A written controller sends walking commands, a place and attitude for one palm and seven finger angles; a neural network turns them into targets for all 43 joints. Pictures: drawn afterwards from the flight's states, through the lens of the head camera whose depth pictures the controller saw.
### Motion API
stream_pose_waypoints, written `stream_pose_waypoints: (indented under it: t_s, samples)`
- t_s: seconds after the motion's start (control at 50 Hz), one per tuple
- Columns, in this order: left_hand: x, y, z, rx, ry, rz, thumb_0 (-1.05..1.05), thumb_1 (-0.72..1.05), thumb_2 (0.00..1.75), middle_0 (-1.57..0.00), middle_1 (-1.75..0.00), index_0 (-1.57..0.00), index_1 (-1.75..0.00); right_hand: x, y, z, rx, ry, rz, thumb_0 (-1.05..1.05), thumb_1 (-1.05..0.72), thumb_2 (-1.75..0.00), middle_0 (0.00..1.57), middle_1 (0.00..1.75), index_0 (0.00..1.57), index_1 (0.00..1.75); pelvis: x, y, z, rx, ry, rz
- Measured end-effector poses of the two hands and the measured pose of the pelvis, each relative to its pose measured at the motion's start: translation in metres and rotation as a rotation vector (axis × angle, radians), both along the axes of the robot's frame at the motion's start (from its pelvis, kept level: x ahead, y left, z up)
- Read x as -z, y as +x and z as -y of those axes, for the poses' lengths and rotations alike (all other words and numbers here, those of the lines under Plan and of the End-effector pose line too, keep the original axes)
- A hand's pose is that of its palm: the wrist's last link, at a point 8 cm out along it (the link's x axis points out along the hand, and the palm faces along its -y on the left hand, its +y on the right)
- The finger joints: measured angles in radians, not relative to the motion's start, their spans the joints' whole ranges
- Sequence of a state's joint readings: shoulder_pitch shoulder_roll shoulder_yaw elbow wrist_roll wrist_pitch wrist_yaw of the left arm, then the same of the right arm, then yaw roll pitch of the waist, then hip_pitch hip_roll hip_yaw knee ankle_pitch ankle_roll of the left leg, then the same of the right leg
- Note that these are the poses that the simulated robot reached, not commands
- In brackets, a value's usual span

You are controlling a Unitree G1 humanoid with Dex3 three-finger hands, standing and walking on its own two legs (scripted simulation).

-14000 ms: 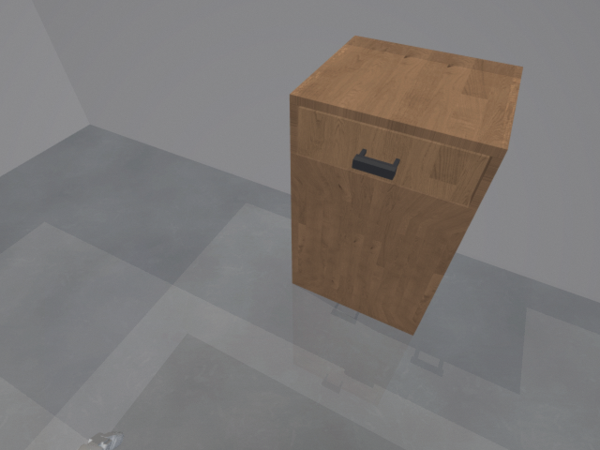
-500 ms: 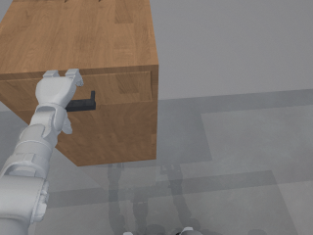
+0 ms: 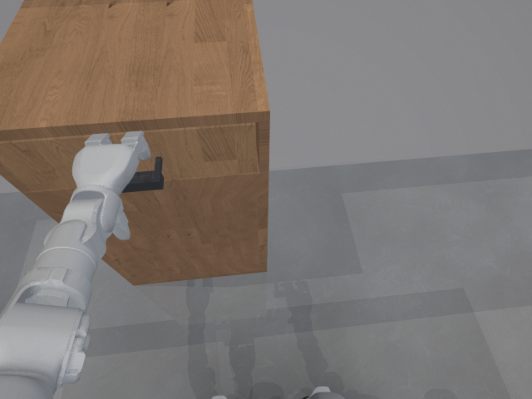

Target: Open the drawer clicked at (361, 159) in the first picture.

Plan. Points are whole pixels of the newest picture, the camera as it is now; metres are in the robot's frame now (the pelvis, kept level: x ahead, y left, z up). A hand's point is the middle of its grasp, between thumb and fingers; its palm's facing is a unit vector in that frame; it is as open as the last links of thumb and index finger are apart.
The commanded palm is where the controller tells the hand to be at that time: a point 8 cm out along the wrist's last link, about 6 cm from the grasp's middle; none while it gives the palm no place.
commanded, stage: lower the fingers behind the handle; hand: left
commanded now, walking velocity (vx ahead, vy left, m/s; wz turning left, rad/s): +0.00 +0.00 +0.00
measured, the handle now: (134, 172) +0.50 +0.24 -0.02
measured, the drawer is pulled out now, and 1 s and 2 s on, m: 0.00 0.00 0.00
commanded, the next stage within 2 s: lift the fingers back up to retry in 1.38 s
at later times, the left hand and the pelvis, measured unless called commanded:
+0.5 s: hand (122, 193) +0.45 +0.24 -0.01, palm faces -0.10 -0.01 -1.00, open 13.8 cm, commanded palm +0.43 +0.24 +0.04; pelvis +0.00 -0.01 -0.01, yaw +0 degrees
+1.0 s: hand (124, 192) +0.45 +0.24 -0.01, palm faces -0.06 +0.02 -1.00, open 13.8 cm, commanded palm +0.43 +0.24 +0.01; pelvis -0.03 +0.00 -0.03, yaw +0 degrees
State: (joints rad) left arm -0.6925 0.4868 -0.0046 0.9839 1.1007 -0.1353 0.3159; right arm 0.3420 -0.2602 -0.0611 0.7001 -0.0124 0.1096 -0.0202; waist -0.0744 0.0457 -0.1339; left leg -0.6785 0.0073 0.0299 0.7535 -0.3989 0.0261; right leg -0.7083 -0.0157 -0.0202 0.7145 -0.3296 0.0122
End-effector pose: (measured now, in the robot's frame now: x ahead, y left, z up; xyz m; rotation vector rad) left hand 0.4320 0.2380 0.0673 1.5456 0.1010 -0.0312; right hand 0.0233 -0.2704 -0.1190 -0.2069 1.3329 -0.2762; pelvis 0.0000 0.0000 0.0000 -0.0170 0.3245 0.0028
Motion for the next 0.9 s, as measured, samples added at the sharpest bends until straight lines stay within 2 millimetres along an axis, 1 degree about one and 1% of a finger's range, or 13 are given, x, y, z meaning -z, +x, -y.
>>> stream_pose_waypoints:
  t_s: [0.14, 0.34, 0.42, 0.48, 0.66, 0.9]
  samples:
    - [0.011, 0.004, 0.001, -0.036, 0.011, 0.022, 0.00, -0.49, 0.30, -0.32, -1.20, -0.32, -1.20, 0.005, -0.002, 0.004, 0.004, 0.003, -0.026, 0.00, -0.91, -0.90, 0.20, 0.30, 0.20, 0.30, 0.004, 0.002, 0.001, -0.002, -0.003, -0.021]
    - [0.010, 0.004, 0.003, -0.063, 0.012, 0.005, 0.00, -0.49, 0.30, -0.33, -1.20, -0.31, -1.22, 0.008, 0.002, 0.004, 0.009, 0.016, -0.017, 0.00, -0.91, -0.90, 0.20, 0.30, 0.20, 0.30, 0.004, 0.003, 0.006, 0.002, 0.000, -0.019]
    - [0.017, 0.001, 0.000, -0.070, 0.022, -0.029, 0.00, -0.49, 0.30, -0.32, -1.20, -0.31, -1.21, 0.007, 0.003, 0.006, 0.010, 0.008, -0.004, 0.00, -0.90, -0.90, 0.20, 0.30, 0.20, 0.30, 0.005, 0.001, 0.007, 0.006, 0.001, -0.023]
    - [0.017, -0.001, -0.002, -0.056, 0.021, -0.017, 0.00, -0.49, 0.30, -0.31, -1.22, -0.31, -1.21, 0.008, 0.002, 0.009, 0.004, -0.001, -0.003, 0.00, -0.90, -0.90, 0.20, 0.30, 0.20, 0.30, 0.007, -0.001, 0.008, 0.004, 0.001, -0.028]
    - [0.022, -0.004, -0.003, -0.038, 0.027, 0.032, 0.00, -0.49, 0.30, -0.29, -1.25, -0.32, -1.21, 0.016, -0.005, 0.012, -0.009, -0.011, -0.018, 0.00, -0.91, -0.90, 0.20, 0.30, 0.20, 0.30, 0.016, -0.007, 0.007, -0.002, -0.003, -0.054]
    - [0.024, -0.001, 0.000, -0.058, 0.054, 0.028, 0.00, -0.49, 0.30, -0.27, -1.31, -0.32, -1.20, 0.023, -0.021, 0.002, -0.003, 0.008, -0.016, 0.00, -0.91, -0.90, 0.20, 0.30, 0.20, 0.30, 0.023, -0.020, 0.004, 0.000, -0.004, -0.061]
